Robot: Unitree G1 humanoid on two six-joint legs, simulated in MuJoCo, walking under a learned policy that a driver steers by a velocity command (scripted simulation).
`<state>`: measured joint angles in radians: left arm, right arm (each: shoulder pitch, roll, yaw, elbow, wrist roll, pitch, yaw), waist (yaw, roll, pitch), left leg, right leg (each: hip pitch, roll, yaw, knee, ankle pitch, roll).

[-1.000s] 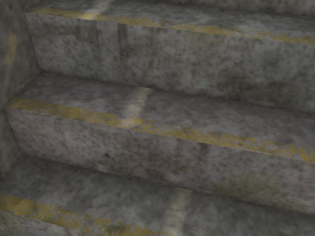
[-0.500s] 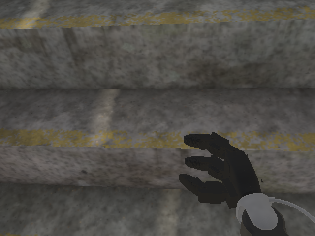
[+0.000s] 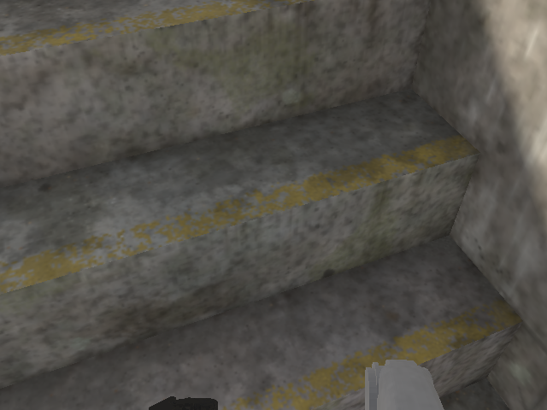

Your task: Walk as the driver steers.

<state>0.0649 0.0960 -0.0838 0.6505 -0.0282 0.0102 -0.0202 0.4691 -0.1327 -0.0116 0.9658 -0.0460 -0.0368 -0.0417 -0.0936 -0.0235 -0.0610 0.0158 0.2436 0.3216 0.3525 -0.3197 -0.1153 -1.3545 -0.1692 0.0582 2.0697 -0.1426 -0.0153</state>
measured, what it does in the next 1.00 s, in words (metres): climbs, turning left: right foot 0.22 m higher, then left foot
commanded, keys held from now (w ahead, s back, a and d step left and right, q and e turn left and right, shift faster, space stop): w+q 1.00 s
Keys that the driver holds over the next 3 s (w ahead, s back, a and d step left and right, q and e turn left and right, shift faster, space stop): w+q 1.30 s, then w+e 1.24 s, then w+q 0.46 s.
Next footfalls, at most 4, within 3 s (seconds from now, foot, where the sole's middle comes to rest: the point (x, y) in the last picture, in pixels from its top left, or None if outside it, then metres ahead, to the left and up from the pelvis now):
0.04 right None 0.17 -0.18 -0.55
0.50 left None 0.26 -0.04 -0.55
0.70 right None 0.24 -0.23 -0.55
1.10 left None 0.20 0.11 -0.55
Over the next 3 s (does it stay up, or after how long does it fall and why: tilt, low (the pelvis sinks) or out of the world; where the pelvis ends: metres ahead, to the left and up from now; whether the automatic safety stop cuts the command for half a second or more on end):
stays up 0.51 0.17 0.57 its command is cut before an obstacle after 0.1 s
